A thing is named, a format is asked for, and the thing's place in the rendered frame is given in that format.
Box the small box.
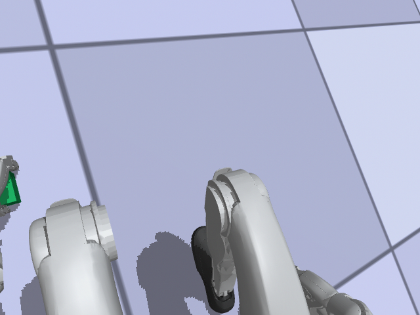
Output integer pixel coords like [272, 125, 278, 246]
[0, 171, 21, 206]

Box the right robot arm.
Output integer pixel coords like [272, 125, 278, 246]
[326, 293, 373, 315]

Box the left robot hand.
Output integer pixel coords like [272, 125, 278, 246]
[0, 156, 19, 217]

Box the right robot foot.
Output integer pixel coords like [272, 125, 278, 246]
[192, 226, 235, 313]

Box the right robot hand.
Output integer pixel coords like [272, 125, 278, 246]
[295, 266, 339, 315]

